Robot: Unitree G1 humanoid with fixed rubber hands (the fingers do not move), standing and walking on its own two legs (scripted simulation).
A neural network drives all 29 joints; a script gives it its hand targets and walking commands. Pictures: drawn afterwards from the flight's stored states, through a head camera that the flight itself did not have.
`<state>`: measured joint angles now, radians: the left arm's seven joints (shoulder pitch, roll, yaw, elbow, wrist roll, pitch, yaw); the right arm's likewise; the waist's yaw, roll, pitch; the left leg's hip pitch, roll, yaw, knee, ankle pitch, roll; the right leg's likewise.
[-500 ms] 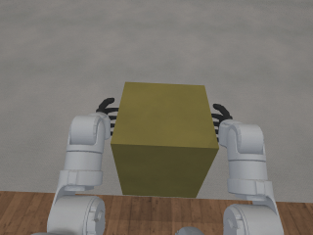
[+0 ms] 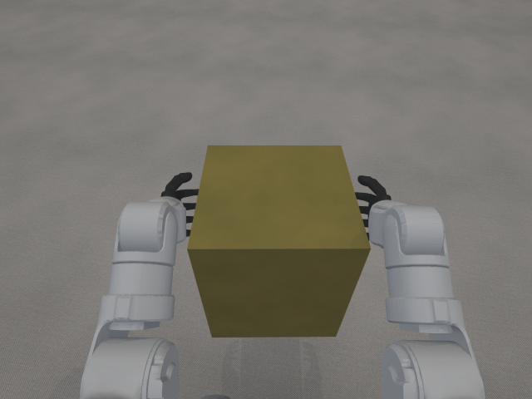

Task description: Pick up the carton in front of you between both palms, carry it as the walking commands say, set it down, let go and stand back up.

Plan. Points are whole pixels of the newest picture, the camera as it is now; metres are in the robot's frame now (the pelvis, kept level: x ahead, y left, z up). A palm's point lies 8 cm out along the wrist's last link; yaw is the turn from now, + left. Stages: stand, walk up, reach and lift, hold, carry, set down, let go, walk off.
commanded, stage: carry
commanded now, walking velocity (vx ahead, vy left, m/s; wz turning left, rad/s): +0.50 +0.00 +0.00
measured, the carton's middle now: (274, 244) +0.35 +0.01 +0.03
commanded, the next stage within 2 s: none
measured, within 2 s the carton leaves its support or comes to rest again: neither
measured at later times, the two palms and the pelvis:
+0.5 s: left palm (206, 105) +0.67 +0.17 +0.08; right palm (347, 116) +0.64 -0.13 +0.08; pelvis +0.30 +0.03 -0.02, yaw -1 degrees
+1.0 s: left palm (234, 55) +0.89 +0.13 +0.09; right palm (351, 57) +0.90 -0.17 +0.08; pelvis +0.60 -0.03 +0.00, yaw +1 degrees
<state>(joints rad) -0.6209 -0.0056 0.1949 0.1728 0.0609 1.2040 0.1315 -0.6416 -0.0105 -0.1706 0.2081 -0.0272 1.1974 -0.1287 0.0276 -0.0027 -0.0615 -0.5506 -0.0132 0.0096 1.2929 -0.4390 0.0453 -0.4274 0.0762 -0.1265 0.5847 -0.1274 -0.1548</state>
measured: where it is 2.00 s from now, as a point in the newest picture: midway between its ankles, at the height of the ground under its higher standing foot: (279, 193)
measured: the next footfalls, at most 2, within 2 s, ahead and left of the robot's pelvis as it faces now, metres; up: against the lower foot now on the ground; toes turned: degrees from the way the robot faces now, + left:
left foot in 0.36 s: +0.42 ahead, +0.08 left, -0.01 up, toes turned +3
right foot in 0.88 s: +0.68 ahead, -0.11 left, -0.01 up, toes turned -9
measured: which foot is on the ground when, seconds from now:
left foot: up 0.00-0.34, down 0.36-0.90, up 0.92-1.00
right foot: down 0.00-0.38, up 0.40-0.86, down 0.88-1.00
